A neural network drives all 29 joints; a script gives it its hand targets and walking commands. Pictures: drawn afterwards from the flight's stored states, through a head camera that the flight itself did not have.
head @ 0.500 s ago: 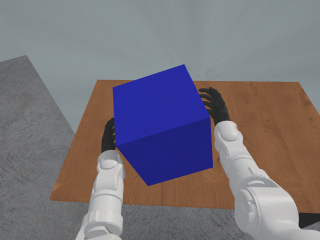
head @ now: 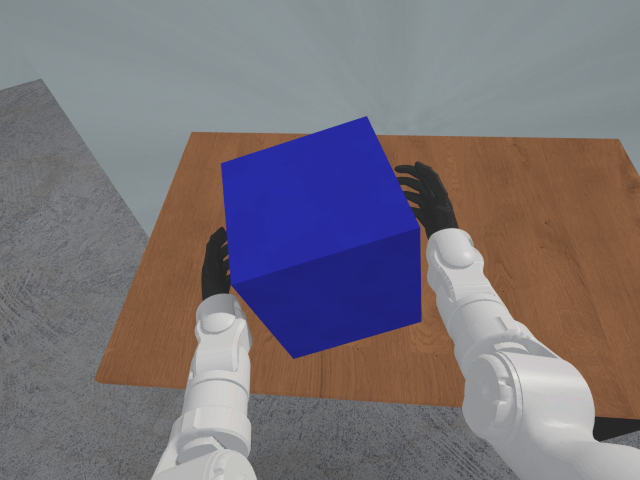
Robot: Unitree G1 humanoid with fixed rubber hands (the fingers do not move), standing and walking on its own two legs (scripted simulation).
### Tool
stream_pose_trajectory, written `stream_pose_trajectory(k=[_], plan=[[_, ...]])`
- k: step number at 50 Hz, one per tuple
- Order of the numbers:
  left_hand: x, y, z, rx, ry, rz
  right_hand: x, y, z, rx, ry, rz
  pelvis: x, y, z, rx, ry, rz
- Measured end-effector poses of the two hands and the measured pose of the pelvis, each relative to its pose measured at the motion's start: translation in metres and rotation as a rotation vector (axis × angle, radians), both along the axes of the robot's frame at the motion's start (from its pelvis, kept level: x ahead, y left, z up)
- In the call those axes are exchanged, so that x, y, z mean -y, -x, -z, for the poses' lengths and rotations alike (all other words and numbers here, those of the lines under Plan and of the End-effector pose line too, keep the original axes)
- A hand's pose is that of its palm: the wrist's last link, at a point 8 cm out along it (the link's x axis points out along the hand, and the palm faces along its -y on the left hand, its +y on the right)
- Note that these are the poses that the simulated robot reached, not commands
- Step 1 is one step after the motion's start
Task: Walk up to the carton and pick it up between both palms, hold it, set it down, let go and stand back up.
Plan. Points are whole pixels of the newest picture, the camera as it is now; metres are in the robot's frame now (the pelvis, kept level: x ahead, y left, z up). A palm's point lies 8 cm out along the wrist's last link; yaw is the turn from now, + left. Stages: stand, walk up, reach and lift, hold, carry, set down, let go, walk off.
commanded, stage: set down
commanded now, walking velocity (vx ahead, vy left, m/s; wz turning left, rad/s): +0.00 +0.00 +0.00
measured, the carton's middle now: (327, 247) +0.43 +0.06 -0.01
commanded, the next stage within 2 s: none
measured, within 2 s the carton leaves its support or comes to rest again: rests again in 0.76 s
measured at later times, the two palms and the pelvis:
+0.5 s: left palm (222, 292) +0.34 +0.19 +0.01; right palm (440, 231) +0.43 -0.09 +0.05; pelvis +0.00 +0.01 +0.00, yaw -1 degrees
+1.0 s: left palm (233, 288) +0.34 +0.17 +0.01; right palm (451, 246) +0.43 -0.11 +0.02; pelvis +0.00 +0.00 +0.00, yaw -2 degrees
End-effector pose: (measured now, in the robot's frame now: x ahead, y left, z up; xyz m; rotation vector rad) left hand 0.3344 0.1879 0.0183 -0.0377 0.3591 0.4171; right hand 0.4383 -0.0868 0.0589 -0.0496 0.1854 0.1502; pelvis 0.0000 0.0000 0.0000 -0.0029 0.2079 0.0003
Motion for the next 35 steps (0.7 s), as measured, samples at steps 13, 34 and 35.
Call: stream_pose_trajectory(k=[13,34,35], plan=[[0.003,-0.003,0.003,0.026,-0.003,0.010,0.006,0.004,0.009,0.016,0.010,0.015,-0.006,-0.003,0.000,0.003,0.000,0.011],[0.007,-0.002,0.005,0.047,-0.002,0.007,0.011,0.006,0.015,-0.005,-0.003,0.025,-0.005,0.002,0.001,-0.023,-0.001,0.024],[0.007,-0.003,0.006,0.049,-0.003,0.008,0.012,0.006,0.016,-0.006,-0.001,0.025,-0.004,0.002,0.001,-0.023,-0.002,0.024]])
